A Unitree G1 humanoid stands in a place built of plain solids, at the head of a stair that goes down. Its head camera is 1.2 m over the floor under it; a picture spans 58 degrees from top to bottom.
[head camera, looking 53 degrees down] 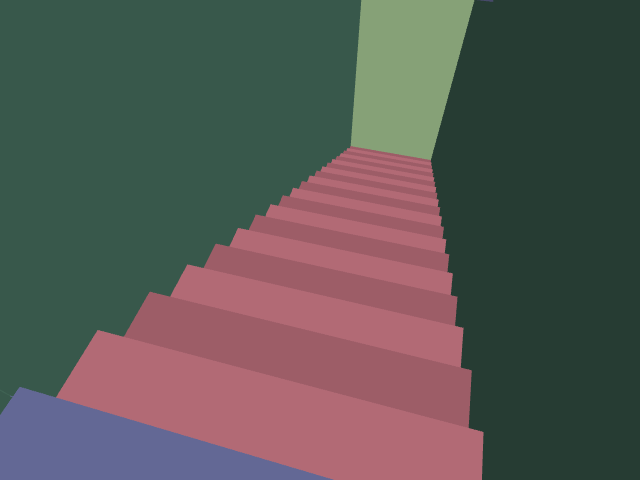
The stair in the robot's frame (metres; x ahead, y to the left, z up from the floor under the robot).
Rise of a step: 0.17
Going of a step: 0.26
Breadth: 1.30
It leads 15 degrees to the right of straight ahead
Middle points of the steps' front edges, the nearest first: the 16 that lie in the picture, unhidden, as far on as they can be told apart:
0.23 0.20 0.00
0.48 0.14 -0.17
0.74 0.07 -0.34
0.99 0.01 -0.52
1.24 -0.06 -0.69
1.49 -0.13 -0.86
1.74 -0.19 -1.04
1.99 -0.26 -1.21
2.24 -0.32 -1.38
2.49 -0.39 -1.56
2.74 -0.46 -1.73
2.99 -0.52 -1.90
3.24 -0.59 -2.08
3.50 -0.65 -2.25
3.75 -0.72 -2.42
4.00 -0.79 -2.60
